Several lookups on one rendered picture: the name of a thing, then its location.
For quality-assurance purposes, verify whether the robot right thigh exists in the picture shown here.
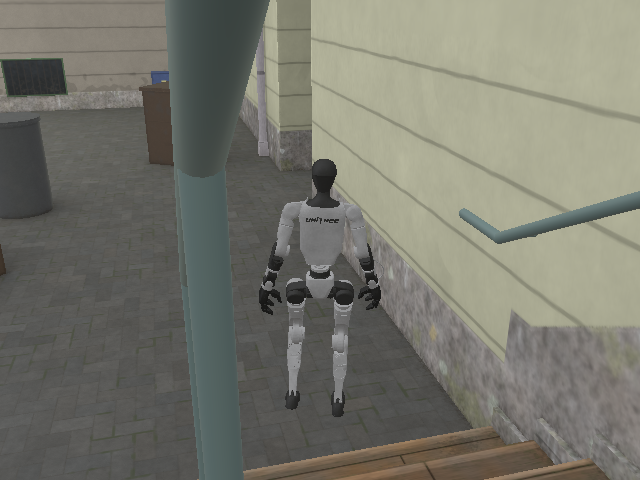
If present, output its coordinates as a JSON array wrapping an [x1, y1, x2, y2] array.
[[331, 280, 354, 353]]

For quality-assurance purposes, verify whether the robot right forearm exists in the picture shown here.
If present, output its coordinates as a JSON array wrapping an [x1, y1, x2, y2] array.
[[359, 243, 379, 289]]

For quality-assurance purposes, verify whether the robot left forearm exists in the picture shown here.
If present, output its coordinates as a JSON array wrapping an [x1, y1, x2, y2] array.
[[261, 242, 284, 291]]

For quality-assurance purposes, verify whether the robot left hand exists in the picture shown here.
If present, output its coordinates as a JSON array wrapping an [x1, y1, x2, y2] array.
[[259, 286, 282, 315]]

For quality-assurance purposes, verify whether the robot left foot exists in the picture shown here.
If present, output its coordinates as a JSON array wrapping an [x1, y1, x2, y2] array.
[[285, 390, 300, 410]]

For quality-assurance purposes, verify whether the left robot upper arm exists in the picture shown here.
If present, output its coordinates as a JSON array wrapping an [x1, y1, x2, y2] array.
[[274, 201, 302, 257]]

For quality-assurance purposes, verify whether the robot right hand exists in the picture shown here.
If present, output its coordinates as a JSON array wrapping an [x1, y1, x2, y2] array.
[[358, 285, 381, 310]]

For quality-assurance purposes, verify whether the right robot upper arm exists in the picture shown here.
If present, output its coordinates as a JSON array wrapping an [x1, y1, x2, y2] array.
[[343, 203, 370, 259]]

